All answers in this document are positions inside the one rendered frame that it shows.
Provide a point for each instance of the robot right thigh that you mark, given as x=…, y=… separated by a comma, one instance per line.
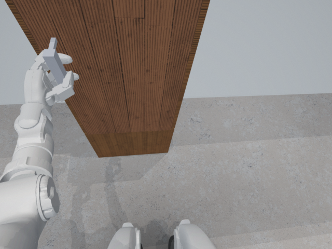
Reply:
x=190, y=236

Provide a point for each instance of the cupboard door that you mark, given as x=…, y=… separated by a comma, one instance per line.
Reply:
x=131, y=56

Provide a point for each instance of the left robot shin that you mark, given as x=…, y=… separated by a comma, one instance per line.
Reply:
x=127, y=225

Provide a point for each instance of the left robot forearm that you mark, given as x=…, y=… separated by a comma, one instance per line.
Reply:
x=33, y=154

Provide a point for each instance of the handle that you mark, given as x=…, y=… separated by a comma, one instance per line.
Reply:
x=53, y=61

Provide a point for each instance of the left robot upper arm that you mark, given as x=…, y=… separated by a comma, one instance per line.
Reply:
x=26, y=204

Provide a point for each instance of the left robot hand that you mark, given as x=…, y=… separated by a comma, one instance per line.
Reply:
x=37, y=84

